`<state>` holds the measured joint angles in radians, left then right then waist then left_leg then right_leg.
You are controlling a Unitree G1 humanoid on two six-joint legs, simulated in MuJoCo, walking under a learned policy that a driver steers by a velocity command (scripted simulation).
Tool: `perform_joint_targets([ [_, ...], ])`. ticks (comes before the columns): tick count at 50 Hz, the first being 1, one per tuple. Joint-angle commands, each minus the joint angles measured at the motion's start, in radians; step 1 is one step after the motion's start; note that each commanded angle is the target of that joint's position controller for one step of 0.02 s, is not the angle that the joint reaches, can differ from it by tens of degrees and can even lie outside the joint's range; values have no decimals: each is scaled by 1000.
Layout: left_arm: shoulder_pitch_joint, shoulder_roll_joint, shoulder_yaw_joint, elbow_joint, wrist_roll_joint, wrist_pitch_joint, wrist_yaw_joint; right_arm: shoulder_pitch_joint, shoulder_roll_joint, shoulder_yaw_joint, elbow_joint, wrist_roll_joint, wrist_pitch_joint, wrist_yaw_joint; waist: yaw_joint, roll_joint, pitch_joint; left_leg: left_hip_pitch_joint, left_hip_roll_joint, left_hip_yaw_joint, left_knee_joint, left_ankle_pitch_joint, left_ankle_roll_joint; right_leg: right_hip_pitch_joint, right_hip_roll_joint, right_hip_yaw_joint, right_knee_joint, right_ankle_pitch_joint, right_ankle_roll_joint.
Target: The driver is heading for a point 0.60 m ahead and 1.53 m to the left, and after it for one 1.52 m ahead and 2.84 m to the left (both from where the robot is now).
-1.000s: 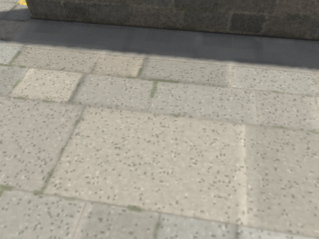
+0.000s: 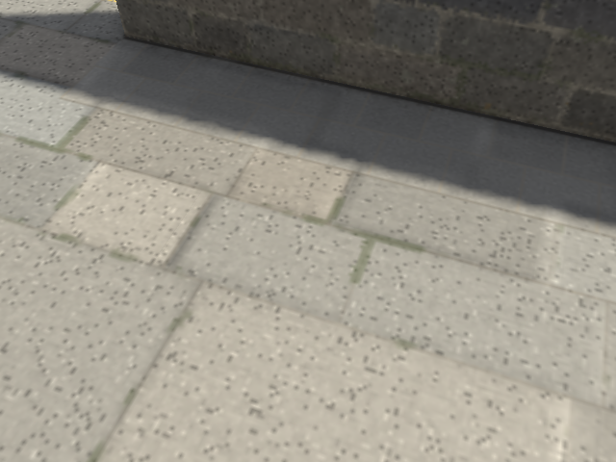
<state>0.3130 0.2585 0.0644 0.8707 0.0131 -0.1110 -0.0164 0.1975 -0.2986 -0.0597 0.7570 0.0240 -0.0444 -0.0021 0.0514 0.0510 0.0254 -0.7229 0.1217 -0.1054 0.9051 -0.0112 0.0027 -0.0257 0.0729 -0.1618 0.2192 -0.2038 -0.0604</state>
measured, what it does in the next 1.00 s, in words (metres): walks ahead, turning left: left foot, then right foot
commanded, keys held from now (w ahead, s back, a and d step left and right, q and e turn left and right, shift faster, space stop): w+q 0.66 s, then q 0.34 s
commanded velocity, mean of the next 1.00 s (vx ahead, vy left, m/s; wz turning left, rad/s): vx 0.42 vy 0.00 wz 0.56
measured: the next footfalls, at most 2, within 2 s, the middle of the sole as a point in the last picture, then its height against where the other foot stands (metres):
left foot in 0.22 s outside the picture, level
right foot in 0.70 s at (328, 407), level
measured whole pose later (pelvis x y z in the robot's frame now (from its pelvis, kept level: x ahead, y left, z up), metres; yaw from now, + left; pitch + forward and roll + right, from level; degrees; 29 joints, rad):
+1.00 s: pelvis +0.51 +0.09 +0.00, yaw +35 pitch +2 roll -1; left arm 0.17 0.28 0.06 0.79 0.01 -0.04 0.01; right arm 0.17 -0.32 -0.08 0.59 0.02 0.04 -0.01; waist 0.04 0.03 0.08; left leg -0.62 0.05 -0.02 0.93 -0.28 -0.06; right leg -0.22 -0.02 -0.13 0.37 -0.18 -0.03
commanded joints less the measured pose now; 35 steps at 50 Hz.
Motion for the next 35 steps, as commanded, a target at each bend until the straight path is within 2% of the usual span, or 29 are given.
perform_joint_targets([
  [1, -62, 153, 27, -65, -6, -11, 13, -69, -15, 6, -79, -4, -16, 21, 2, -71, 53, 58, -1, 62, -151, 129, 7, -81, -275, 49, -115, 306, -112],
  [4, 0, 176, 33, -37, -17, 15, 18, -159, -9, 12, -134, -2, -16, 43, 38, -63, 76, -13, -11, 95, -239, 79, 28, 65, -323, 29, -69, 356, -107],
  [6, 11, 189, 37, -30, -26, 36, 21, -185, -18, 9, -169, -1, -15, 58, 32, -74, 74, -24, -29, 127, -269, -7, 51, 141, -350, 13, -12, 461, -93],
  [8, -16, 218, 45, -40, -29, 53, 30, -143, -49, -6, -183, -1, -9, 66, -14, -116, 19, 85, -89, 185, -275, -115, 88, 172, -352, -18, 107, 774, -69],
  [9, -28, 232, 49, -46, -30, 61, 36, -72, -77, -22, -175, -1, -5, 66, -60, -138, -33, 186, -130, 212, -270, -165, 111, 170, -347, -31, 223, 924, -57],
  [10, -46, 237, 49, -53, -32, 69, 41, 65, -121, -48, -146, 0, -2, 59, -140, -132, -106, 374, -174, 221, -314, -148, 144, 114, -322, -51, 409, 964, -35],
  [11, -50, 217, 38, -68, -27, 65, 46, 237, -191, -83, -107, 1, 6, 41, -226, -70, -196, 676, -143, 117, -364, -103, 193, -85, -280, -56, 682, 767, 5],
  [12, 62, 59, -12, -121, 11, 38, 27, 244, -312, -106, -103, 4, 4, 28, -114, 212, -284, 1069, 129, -415, -400, -190, 373, -571, -89, -15, 1064, -172, 72],
  [13, -9, 114, -11, -134, -15, -7, 9, 270, -245, -84, -138, -3, -10, 30, -164, 137, -448, 1174, 228, -765, -575, -307, 457, -719, -15, 234, 1221, -386, 69],
  [14, -120, 175, 7, -167, -54, -31, -3, 238, -185, -66, -132, -16, -19, 32, -188, 71, -316, 1099, 195, -616, -602, -266, 387, -805, -78, 277, 1213, -297, 42],
  [15, -149, 159, -2, -182, -53, -42, -2, 178, -157, -58, -137, -12, -24, 31, -146, -10, -208, 946, 153, -483, -601, -182, 347, -789, -122, 267, 1123, -211, 29],
  [16, -152, 155, 0, -173, -30, -41, 6, 105, -128, -48, -150, -11, -25, 31, -98, -67, -132, 793, 112, -379, -610, -63, 319, -731, -155, 257, 1027, -166, 36],
  [17, -132, 167, 9, -168, -16, -30, 8, 63, -103, -39, -167, -21, -26, 27, -62, -48, -109, 692, 83, -315, -630, 31, 308, -655, -179, 261, 973, -134, 44],
  [18, -116, 166, 12, -169, -10, -16, 7, 45, -101, -37, -177, -24, -26, 25, -41, -37, -95, 631, 63, -292, -652, 69, 308, -612, -183, 258, 939, -118, 58],
  [19, -104, 153, 11, -168, -3, -5, 8, 41, -109, -39, -176, -19, -28, 21, -31, -37, -86, 590, 53, -265, -665, 114, 311, -598, -182, 245, 899, -104, 77],
  [22, -172, 114, -2, -192, 6, 14, 15, 73, -146, -49, -159, -12, -28, 2, -42, -27, -44, 494, 12, -176, -682, 163, 297, -594, -163, 216, 723, 13, 127],
  [24, -254, 94, -12, -211, 4, 13, 13, 99, -153, -51, -146, -7, -21, -8, -74, -1, -31, 465, -33, -134, -669, 99, 257, -557, -133, 209, 551, 162, 135],
  [26, -322, 86, -17, -227, -4, 8, 6, 128, -159, -53, -133, -5, -14, -12, -105, 23, -29, 451, -50, -134, -653, 19, 225, -501, -98, 203, 417, 271, 134],
  [28, -367, 100, -13, -244, -14, 2, 0, 160, -164, -55, -116, -1, -10, -12, -124, 37, -27, 474, -31, -180, -632, -36, 213, -474, -79, 214, 355, 298, 127],
  [30, -380, 126, -2, -254, -18, -7, -6, 176, -151, -53, -106, 3, -5, -14, -122, 46, -29, 540, -7, -244, -579, -79, 203, -470, -73, 241, 298, 258, 109],
  [32, -356, 150, 10, -252, -21, -17, -11, 167, -149, -54, -104, 1, 1, -19, -101, 73, -30, 587, 15, -304, -524, -78, 191, -437, -71, 249, 272, 175, 83],
  [33, -312, 159, 18, -242, -22, -23, -10, 153, -145, -54, -107, 0, 5, -19, -75, 90, -37, 591, 13, -319, -489, -56, 181, -382, -68, 238, 252, 142, 65],
  [34, -232, 178, 32, -223, -12, -28, -3, 132, -124, -47, -117, -2, 9, -20, -28, 89, -69, 579, -38, -297, -393, 30, 147, -265, -70, 223, 201, 168, 37],
  [35, -115, 224, 47, -216, 13, -33, 4, 116, -75, -29, -140, -12, 8, -19, 27, 35, -192, 501, -98, -235, -163, 9, 100, -38, -195, 317, 236, 253, -22],
])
